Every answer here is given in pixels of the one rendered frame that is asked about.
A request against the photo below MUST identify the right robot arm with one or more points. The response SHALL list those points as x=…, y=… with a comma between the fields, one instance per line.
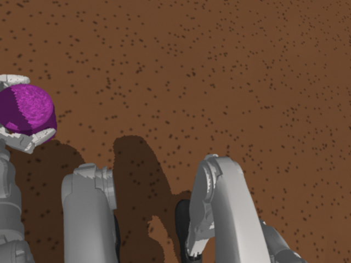
x=288, y=256

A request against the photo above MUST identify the right robot foot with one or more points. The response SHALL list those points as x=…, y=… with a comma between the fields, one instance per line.
x=182, y=222

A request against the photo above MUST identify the cup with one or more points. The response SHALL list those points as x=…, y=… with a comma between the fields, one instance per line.
x=27, y=109

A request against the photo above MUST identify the left robot arm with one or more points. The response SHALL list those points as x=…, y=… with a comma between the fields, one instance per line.
x=13, y=247

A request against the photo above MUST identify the right robot hand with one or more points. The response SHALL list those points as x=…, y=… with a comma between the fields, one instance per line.
x=274, y=241

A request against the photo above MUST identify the left robot hand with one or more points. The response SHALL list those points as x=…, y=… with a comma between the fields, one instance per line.
x=17, y=141

